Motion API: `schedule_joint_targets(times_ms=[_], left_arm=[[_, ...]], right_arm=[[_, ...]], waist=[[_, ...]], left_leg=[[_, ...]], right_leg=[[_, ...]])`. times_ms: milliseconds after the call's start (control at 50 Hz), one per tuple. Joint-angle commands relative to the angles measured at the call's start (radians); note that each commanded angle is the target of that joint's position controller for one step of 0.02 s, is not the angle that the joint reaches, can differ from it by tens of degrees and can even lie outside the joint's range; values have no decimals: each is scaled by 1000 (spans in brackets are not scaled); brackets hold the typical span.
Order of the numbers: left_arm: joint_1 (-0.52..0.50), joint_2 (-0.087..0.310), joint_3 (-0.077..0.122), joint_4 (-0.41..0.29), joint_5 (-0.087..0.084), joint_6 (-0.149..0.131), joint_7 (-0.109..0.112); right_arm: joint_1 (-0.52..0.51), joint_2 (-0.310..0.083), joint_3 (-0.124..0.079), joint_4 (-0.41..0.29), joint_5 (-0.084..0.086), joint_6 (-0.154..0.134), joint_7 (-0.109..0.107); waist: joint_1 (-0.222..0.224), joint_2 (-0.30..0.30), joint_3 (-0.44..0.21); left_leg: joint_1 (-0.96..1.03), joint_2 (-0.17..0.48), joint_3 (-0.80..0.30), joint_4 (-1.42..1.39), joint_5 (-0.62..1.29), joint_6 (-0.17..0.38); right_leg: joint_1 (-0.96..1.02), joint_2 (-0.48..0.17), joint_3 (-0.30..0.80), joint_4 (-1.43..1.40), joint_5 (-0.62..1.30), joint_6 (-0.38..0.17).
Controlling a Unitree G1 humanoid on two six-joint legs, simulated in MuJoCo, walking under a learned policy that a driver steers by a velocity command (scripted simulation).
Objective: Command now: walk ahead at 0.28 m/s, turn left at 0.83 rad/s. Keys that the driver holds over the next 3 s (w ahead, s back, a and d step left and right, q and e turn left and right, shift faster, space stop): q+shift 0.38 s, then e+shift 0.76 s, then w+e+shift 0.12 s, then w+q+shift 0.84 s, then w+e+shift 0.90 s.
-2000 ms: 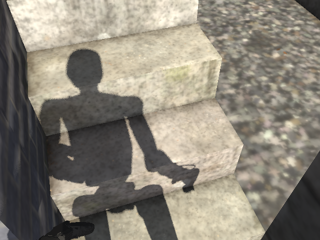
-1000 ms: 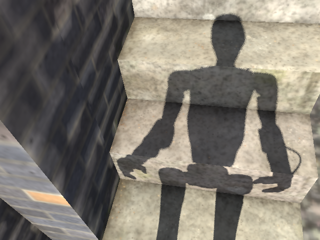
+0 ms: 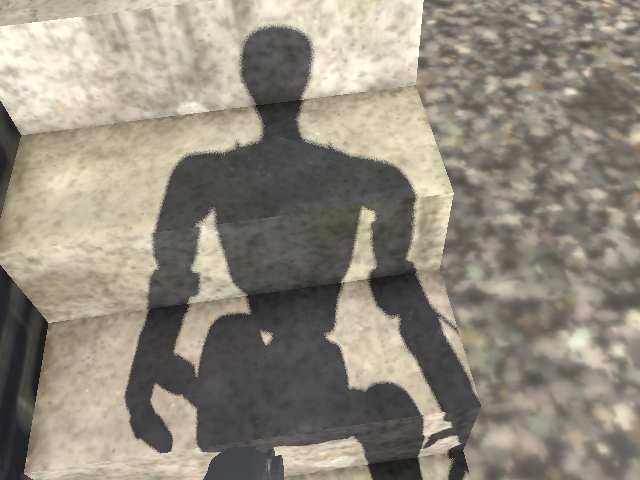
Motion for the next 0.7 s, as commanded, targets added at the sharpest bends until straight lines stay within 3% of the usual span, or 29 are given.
schedule_joint_targets(times_ms=[20, 60, 80, 120, 140, 160, 180, 200, 220, 240, 260, 280, 300, 320, 340, 380, 400, 440, 460, 480, 520, 540, 560, 580, 600, 640, 660, 680, 700], left_arm=[[129, 216, 61, 31, -2, -26, -10], [70, 218, 54, 36, -15, -20, -22], [-4, 203, 48, 40, -28, 3, -28], [-63, 217, 45, 38, -25, 22, -25], [-160, 224, 42, 15, -66, 39, -11], [-190, 245, 46, -6, -76, 46, -7], [-138, 221, 38, 16, -115, 42, 14], [-156, 269, 48, 16, -142, 40, 16], [-251, 262, 62, -48, -166, 30, -25], [-204, 120, 21, -86, -111, 11, -88], [-126, 71, 10, -113, -60, 25, -125], [-131, 54, 10, -141, -40, 46, -118], [-153, 11, 0, -169, -9, 57, -94], [-149, -3, -8, -174, 2, 52, -62], [-135, 10, -8, -163, 10, 47, -32], [-251, 36, -9, -216, 12, 30, -14], [-254, 8, -14, -227, 17, 35, -21], [-227, 29, 1, -236, 18, 44, -26], [-206, 8, -4, -245, 11, 58, -24], [-189, -6, -11, -264, 4, 71, -21], [-168, 7, -10, -270, -13, 104, -24], [-167, 20, -8, -269, -35, 122, -20], [-136, 4, -1, -251, -29, 137, -11], [-71, -31, 6, -203, -26, 147, 5], [7, -16, 14, -159, -24, 155, 17], [19, -8, 31, -163, -11, 163, 24], [43, 13, 44, -150, -8, 168, 18], [47, 44, 64, -169, 1, 171, 20], [61, 81, 75, -176, 6, 167, 15]], right_arm=[[-438, 59, 52, -285, 15, -115, 22], [-469, 63, 48, -289, 26, -118, 20], [-437, 74, 56, -299, 19, -116, 28], [-401, 83, 55, -315, 15, -109, 13], [-358, 98, 83, -333, 39, -89, 25], [-214, 61, 72, -286, 74, -79, 17], [-70, -28, 28, -240, 67, -86, 8], [156, -102, -1, -197, 41, -84, 1], [238, -181, -23, -215, 9, -74, -46], [-15, -342, -51, -247, -11, -64, -55], [-119, -409, -61, -288, -15, -85, -61], [-140, -353, -45, -267, -27, -95, -62], [-160, -257, -18, -248, -21, -93, -70], [-193, -153, 10, -234, 1, -98, -67], [-208, -114, 16, -232, 8, -94, -80], [-178, -109, 17, -196, 10, -109, -94], [-175, -98, 16, -177, 24, -138, -94], [-190, -109, 8, -183, 36, -167, -95], [-240, -94, 20, -196, 39, -167, -89], [-278, -114, 25, -220, 33, -156, -87], [-330, -68, 54, -254, 23, -127, -95], [-348, -65, 69, -284, 29, -112, -95], [-351, -89, 66, -291, 23, -106, -95], [-382, -61, 89, -307, -4, -119, -94], [-388, -33, 102, -312, 7, -137, -90], [-389, -67, 104, -299, 16, -170, -86], [-421, -60, 104, -305, 23, -182, -82], [-460, -103, 91, -326, 24, -185, -80], [-465, -115, 83, -339, 32, -189, -82]], waist=[[122, -46, -49], [98, -90, -15], [38, -130, 6], [-1, -184, 35], [-69, -209, 30], [-83, -255, -114], [-107, -240, -261], [-228, -213, -385], [-295, -21, -349], [-81, 351, -365], [9, 306, -368], [38, 257, -278], [72, 178, -176], [85, 123, -116], [74, 51, -118], [14, 89, -134], [22, 106, -146], [33, 40, -154], [58, 4, -132], [75, -12, -97], [64, 40, -91], [57, 60, -76], [42, 113, -81], [67, 116, -131], [66, 94, -132], [74, 131, -77], [89, 167, -81], [109, 187, -84], [108, 160, -102]], left_leg=[[-421, 57, -54, 85, -36, 34], [-363, 60, -19, -26, -29, 26], [-290, 89, -6, -195, -52, 19], [-200, 89, 31, -433, -17, 19], [48, 105, 56, -815, -29, 64], [315, 27, 97, -876, 19, 80], [546, -88, 182, -775, -67, 104], [724, -146, 88, -871, -57, 155], [754, -80, -396, -1290, -115, 257], [646, 59, -1087, -1879, -512, 291], [558, 143, -1192, -2038, -649, 234], [482, 124, -1109, -1986, -564, 195], [401, 77, -937, -1813, -391, 172], [386, 42, -810, -1685, -250, 159], [432, 47, -775, -1679, -160, 137], [587, 60, -749, -1678, -2, 176], [684, 74, -728, -1697, 74, 183], [765, 109, -629, -1709, 154, 197], [731, 110, -566, -1727, 167, 178], [724, 114, -488, -1754, 216, 157], [722, 125, -382, -1771, 283, 169], [749, 127, -361, -1825, 233, 176], [728, 159, -366, -1853, 198, 203], [679, 224, -370, -1855, 242, 217], [631, 241, -325, -1858, 234, 195], [603, 266, -302, -1876, 101, 165], [641, 268, -297, -1872, 66, 160], [701, 311, -333, -1864, 67, 176], [768, 337, -331, -1865, 59, 176]], right_leg=[[330, -361, 83, -83, 464, -137], [232, -335, -10, -131, 479, -99], [151, -295, -60, -138, 485, -79], [82, -269, -110, -152, 543, -62], [-74, -253, -135, -207, 553, -67], [-59, -206, -135, -122, 793, -87], [-21, -178, -145, 76, 1327, -94], [-21, -177, -96, 412, 1516, -97], [-273, -28, -35, 852, 1140, -10], [-417, 228, 272, 1193, -18, 19], [-412, 259, 440, 1374, -24, 13], [-457, 264, 418, 1415, 7, 5], [-512, 241, 392, 1400, 117, -12], [-566, 217, 393, 1361, 182, -31], [-615, 217, 397, 1339, 240, -11], [-719, 229, 415, 1373, 238, 0], [-784, 243, 423, 1433, 192, -6], [-842, 204, 419, 1411, 123, 4], [-808, 171, 442, 1317, 134, 19], [-781, 141, 419, 1207, 122, 42], [-741, 144, 375, 1149, 160, 82], [-745, 174, 307, 1061, 108, 94], [-722, 193, 302, 1135, 118, 99], [-636, 208, 389, 1221, 133, 101], [-589, 239, 400, 1224, 141, 94], [-617, 285, 448, 1203, 132, 75], [-653, 293, 430, 1223, 132, 64], [-701, 286, 465, 1229, 106, 69], [-730, 278, 472, 1184, 75, 77]])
